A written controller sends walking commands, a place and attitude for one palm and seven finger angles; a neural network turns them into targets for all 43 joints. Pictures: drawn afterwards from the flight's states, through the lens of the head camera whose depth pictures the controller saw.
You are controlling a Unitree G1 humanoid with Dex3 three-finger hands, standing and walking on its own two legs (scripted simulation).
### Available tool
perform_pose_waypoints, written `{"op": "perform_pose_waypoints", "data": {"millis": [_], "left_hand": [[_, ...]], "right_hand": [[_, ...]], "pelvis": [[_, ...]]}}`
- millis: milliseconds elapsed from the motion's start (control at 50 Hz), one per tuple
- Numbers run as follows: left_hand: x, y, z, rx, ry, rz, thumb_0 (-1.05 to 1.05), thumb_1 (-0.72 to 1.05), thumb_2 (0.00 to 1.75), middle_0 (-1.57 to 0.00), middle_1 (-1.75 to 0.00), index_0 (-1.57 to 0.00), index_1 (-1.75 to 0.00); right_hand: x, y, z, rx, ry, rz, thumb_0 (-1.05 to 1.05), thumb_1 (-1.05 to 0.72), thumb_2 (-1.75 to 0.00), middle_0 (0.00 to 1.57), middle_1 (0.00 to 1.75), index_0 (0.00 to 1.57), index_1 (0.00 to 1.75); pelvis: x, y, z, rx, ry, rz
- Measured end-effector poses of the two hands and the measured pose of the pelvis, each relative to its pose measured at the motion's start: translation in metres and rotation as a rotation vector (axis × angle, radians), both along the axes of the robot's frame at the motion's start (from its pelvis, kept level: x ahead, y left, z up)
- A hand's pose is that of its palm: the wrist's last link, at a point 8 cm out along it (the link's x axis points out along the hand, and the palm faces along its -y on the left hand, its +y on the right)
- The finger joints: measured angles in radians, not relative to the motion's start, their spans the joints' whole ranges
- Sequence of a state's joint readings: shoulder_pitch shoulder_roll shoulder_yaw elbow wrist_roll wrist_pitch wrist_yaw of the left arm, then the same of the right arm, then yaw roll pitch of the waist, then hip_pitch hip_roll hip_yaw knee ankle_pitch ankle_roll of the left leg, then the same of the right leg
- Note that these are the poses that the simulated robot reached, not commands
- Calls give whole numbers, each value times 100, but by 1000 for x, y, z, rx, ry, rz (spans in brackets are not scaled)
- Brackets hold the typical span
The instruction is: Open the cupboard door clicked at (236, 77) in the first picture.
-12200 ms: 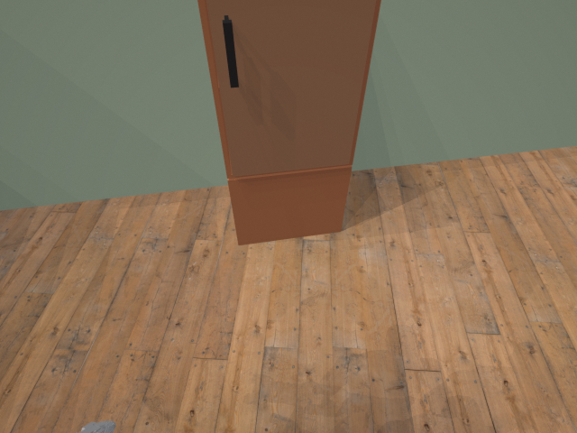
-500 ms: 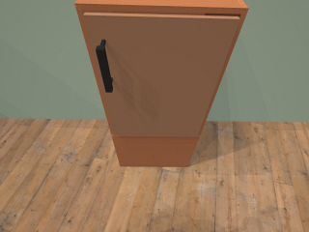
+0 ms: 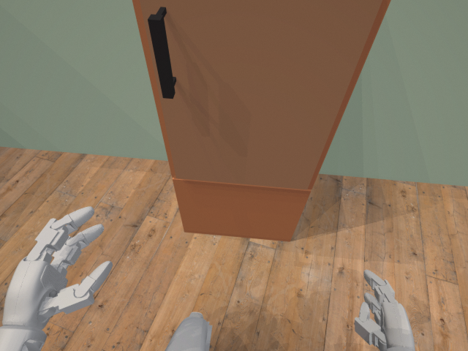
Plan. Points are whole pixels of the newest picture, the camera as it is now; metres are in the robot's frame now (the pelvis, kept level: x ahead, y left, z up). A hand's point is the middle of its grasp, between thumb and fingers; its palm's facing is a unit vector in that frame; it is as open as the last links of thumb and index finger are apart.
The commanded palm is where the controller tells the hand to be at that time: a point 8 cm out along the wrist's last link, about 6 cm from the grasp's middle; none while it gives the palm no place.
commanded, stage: raise the hand with hooked fingers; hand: left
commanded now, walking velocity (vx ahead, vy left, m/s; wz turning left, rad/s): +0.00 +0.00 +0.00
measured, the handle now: (165, 55) +0.61 +0.22 +0.18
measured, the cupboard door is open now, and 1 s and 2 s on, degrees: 0 0 0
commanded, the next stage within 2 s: move the hooked fingers beside the handle in 1.54 s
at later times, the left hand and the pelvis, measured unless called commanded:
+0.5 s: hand (65, 217) +0.25 +0.28 +0.12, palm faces +0.03 -1.00 -0.06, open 12.4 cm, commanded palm +0.23 +0.33 +0.14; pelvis +0.01 +0.03 +0.04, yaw -1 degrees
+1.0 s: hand (31, 165) +0.29 +0.31 +0.19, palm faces +0.06 -1.00 -0.05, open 13.9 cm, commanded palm +0.26 +0.35 +0.20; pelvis +0.00 +0.03 +0.06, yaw +0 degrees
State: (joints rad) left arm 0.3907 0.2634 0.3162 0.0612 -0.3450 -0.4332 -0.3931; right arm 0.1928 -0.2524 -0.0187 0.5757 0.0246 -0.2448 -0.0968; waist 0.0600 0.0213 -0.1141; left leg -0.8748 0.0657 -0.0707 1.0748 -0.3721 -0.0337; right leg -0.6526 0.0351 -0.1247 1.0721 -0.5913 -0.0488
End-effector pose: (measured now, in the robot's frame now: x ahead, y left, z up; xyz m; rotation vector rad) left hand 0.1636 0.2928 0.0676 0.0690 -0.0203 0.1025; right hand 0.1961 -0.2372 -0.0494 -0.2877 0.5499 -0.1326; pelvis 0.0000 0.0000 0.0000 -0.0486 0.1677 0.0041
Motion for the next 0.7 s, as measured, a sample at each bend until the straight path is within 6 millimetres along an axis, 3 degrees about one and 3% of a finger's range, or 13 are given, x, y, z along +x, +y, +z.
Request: {"op": "perform_pose_waypoints", "data": {"millis": [140, 300, 460, 700], "left_hand": [[40, 10, 21, -4, 48, -102, 1, 28, 63, -24, -70, -25, -69], [57, 23, 44, -7, 32, -70, 1, 10, 55, -26, -82, -26, -81], [65, 32, 53, -11, 7, -75, 0, -9, 47, -27, -94, -28, -93], [78, 54, 90, -12, -28, -52, 0, -37, 35, -29, -112, -30, -111]], "right_hand": [[-42, 10, -13, 61, 116, -68, 1, -91, -89, 20, 30, 20, 30], [-69, 9, -3, 56, 154, -122, 1, -90, -89, 21, 30, 20, 30], [-55, 13, 17, 12, 111, -102, 1, -91, -90, 20, 30, 20, 30], [-15, 48, 45, 48, 1, -5, 1, -91, -90, 20, 30, 20, 30]], "pelvis": [[1, 5, 13, 1, -12, -16], [7, 21, 28, 12, -19, -35], [9, 33, 36, 8, -47, -29], [7, 39, 49, 2, -103, -9]]}}
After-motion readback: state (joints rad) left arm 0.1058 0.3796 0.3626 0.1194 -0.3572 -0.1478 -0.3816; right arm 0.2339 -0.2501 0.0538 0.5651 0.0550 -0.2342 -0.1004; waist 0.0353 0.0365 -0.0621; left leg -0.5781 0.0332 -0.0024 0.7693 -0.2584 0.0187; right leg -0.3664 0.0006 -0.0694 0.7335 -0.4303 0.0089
